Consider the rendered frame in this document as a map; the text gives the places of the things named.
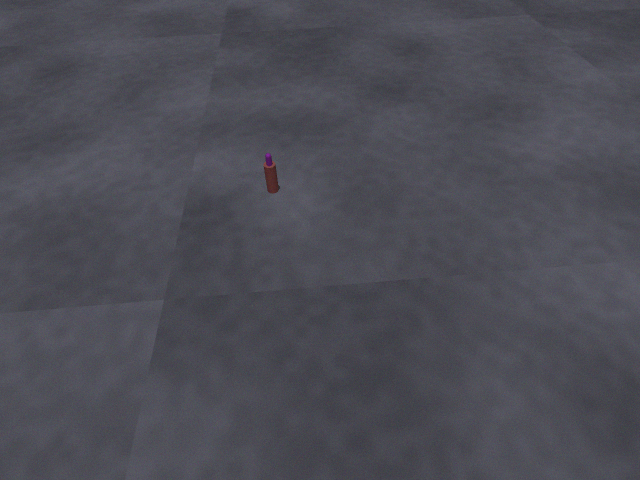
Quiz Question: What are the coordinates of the bottle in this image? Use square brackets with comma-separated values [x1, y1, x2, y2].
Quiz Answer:
[264, 153, 279, 193]

